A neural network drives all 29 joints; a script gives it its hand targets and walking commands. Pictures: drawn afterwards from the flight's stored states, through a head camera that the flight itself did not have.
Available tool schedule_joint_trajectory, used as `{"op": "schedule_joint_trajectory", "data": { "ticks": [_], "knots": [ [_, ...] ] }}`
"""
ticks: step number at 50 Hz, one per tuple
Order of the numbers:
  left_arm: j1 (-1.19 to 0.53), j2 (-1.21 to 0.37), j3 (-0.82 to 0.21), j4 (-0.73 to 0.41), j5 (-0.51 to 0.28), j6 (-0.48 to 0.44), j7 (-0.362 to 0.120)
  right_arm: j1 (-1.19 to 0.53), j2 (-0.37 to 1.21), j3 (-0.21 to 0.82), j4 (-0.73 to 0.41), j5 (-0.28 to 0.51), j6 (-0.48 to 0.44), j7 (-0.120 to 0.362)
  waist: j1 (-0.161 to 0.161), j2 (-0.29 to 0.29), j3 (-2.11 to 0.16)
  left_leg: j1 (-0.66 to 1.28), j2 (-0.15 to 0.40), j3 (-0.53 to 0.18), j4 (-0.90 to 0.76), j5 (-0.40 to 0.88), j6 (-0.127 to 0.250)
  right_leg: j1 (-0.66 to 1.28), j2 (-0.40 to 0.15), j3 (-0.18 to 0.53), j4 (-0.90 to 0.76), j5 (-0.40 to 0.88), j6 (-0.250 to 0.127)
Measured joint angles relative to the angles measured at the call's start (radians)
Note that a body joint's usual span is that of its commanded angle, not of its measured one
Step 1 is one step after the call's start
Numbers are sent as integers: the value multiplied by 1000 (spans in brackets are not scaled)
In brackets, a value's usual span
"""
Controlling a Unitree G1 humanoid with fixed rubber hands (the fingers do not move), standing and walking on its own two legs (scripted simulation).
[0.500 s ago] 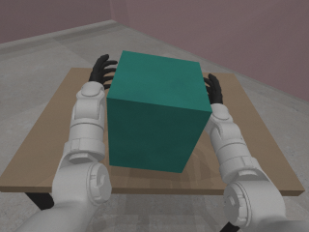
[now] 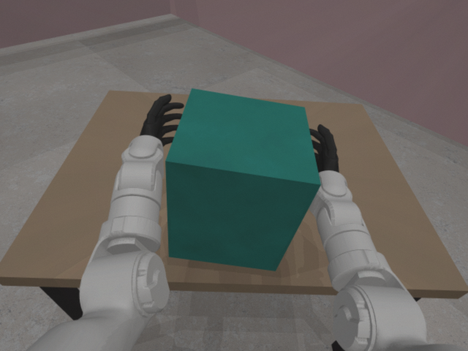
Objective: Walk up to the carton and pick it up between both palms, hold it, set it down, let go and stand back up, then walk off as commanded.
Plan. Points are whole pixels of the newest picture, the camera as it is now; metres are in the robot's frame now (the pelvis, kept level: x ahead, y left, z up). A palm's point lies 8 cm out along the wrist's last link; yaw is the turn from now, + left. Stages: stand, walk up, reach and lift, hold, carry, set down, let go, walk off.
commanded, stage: set down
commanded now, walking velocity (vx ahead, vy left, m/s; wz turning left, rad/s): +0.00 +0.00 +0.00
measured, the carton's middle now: (235, 183) +0.40 +0.02 +0.08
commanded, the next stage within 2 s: none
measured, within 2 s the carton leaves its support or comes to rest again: rests again in 0.92 s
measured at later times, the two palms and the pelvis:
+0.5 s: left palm (155, 152) +0.42 +0.16 +0.14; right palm (322, 181) +0.38 -0.14 +0.11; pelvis +0.00 +0.00 +0.00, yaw +0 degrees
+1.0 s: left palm (154, 162) +0.41 +0.17 +0.12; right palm (318, 188) +0.37 -0.13 +0.10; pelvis +0.00 +0.00 +0.00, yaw -1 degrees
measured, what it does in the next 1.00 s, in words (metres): stands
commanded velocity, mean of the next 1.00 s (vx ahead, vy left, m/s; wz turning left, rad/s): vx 0.00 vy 0.00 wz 0.00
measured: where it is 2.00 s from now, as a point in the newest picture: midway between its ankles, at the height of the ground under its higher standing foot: outside the picture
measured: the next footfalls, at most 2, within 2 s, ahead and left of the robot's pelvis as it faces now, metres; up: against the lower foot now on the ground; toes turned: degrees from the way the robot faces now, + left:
none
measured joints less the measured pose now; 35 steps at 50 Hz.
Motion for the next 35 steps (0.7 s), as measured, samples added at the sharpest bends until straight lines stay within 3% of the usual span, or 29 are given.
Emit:
{"op": "schedule_joint_trajectory", "data": {
  "ticks": [35],
  "knots": [
    [62, -31, 37, 29, 21, -102, -33, 91, 53, -60, -31, -102, -86, 12, 29, 1, 16, -6, 4, 13, -17, 6, -2, -23, 2, 12, 11, -4, -1]
  ]
}}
